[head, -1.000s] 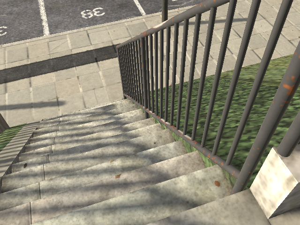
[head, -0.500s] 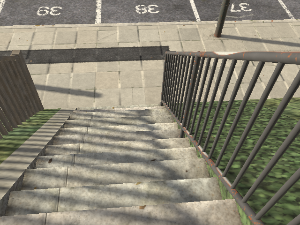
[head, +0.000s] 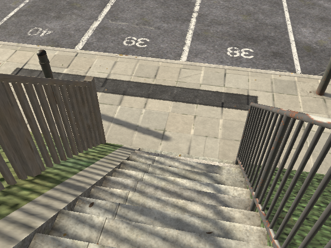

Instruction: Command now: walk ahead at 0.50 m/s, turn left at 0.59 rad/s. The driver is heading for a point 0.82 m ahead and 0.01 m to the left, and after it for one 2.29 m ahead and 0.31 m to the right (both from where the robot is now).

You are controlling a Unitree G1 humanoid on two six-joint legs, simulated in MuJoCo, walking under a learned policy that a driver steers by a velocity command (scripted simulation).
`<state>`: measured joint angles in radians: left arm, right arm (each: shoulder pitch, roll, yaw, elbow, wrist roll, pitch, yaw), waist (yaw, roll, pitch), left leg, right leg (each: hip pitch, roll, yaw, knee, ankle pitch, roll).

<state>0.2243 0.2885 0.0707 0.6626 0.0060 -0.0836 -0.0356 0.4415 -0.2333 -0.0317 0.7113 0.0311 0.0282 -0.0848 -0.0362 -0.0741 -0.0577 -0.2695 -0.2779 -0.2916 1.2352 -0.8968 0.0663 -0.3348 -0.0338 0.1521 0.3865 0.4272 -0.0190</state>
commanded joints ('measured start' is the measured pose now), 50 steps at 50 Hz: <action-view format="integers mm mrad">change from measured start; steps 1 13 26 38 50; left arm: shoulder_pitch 452 260 379 463 69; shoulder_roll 113 -3 -15 -54 -41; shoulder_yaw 47 -53 -49 -1 11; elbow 110 279 309 296 80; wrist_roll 10 26 3 -47 -21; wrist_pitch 9 10 39 19 115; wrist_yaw -4 76 104 71 28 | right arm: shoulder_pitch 72 -82 -299 195 30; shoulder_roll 37 0 -3 -144 -20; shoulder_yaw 14 -17 -23 -37 10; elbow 37 -18 -34 263 329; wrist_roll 9 -21 -58 -29 -27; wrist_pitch -17 -17 -72 -56 -121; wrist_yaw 47 41 153 139 15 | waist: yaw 150 -19 85 -19 95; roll -105 -36 73 365 170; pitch -67 184 230 -137 123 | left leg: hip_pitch -448 -673 -408 555 -157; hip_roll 38 288 355 573 507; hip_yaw -60 96 211 55 142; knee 542 94 -431 -538 -553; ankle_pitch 5 960 1604 1569 692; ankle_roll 14 -22 -1 137 42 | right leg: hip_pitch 650 -71 -167 -591 -515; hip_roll -209 -139 -129 98 23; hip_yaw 77 42 9 71 126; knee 125 38 250 1610 598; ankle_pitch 312 -418 -831 -1280 76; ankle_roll -44 -96 -129 46 -1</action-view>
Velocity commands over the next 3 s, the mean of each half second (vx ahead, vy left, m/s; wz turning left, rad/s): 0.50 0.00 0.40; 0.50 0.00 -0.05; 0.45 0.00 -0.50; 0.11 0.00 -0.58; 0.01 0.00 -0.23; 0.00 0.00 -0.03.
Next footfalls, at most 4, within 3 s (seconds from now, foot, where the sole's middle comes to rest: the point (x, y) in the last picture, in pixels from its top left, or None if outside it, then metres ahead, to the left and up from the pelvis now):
0.70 left None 0.41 0.24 -1.04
1.28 right None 0.65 0.05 -1.27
1.66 left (126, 238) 0.95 0.24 -1.43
2.16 right None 0.71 0.05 -1.27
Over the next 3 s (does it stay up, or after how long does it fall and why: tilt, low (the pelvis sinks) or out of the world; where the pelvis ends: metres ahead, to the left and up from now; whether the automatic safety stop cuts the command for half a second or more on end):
stays up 0.79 0.18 -0.62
